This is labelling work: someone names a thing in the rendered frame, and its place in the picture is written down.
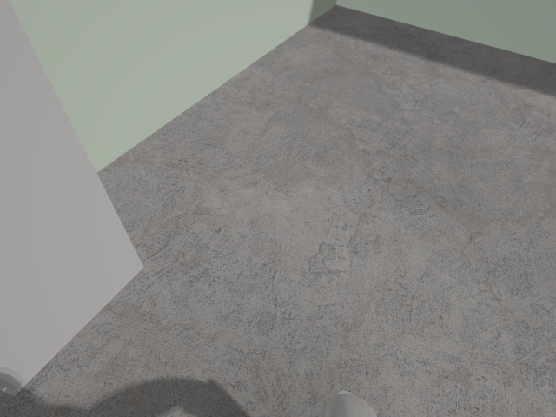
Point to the fridge door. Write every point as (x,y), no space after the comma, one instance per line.
(63,249)

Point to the right robot thigh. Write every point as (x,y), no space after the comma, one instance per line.
(346,405)

